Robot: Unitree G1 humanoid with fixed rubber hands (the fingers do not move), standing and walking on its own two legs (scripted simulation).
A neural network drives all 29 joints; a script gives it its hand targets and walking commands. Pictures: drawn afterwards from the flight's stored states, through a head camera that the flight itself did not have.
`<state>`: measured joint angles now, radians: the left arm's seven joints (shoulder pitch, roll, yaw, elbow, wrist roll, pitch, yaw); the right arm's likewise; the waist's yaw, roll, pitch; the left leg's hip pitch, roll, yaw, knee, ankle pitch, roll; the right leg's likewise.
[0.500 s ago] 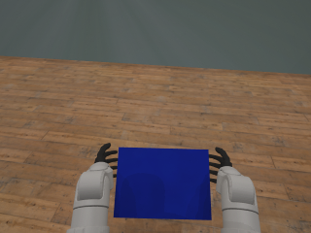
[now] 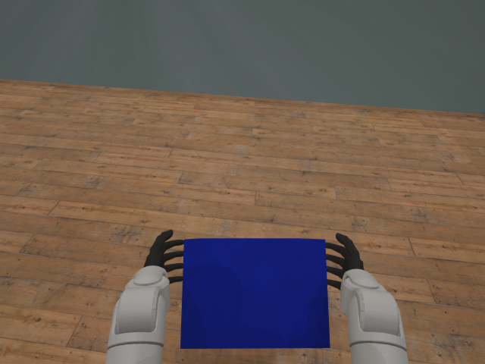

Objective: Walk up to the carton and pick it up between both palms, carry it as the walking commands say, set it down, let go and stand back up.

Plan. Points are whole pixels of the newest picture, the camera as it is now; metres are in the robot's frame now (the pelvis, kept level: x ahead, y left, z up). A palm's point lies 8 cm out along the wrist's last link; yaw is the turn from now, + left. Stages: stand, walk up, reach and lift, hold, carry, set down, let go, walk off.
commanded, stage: carry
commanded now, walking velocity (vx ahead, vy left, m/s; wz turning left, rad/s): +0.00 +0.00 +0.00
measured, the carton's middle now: (252, 281) +0.33 -0.01 -0.06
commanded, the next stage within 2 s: none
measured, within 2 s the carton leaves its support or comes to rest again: neither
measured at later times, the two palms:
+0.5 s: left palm (158, 282) +0.27 +0.15 +0.03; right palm (350, 284) +0.27 -0.17 +0.03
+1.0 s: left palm (88, 280) +0.25 +0.25 +0.07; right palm (291, 261) +0.28 -0.06 +0.08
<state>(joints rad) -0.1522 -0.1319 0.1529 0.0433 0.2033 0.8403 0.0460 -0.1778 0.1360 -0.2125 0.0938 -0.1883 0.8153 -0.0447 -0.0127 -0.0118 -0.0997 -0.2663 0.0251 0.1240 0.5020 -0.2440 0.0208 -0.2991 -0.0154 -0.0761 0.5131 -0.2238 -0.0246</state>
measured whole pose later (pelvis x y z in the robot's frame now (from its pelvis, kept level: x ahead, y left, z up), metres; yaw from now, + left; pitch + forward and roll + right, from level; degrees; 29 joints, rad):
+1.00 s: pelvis -0.01 +0.07 -0.01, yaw +1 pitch +2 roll -1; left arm -0.19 -0.13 0.16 -0.26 0.11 1.19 0.19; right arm -0.26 0.15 -0.14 -0.20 -0.11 1.17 -0.20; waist 0.02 -0.02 -0.08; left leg -0.34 -0.03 0.20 0.58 -0.29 0.13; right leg -0.43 -0.12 -0.09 0.78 -0.46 0.04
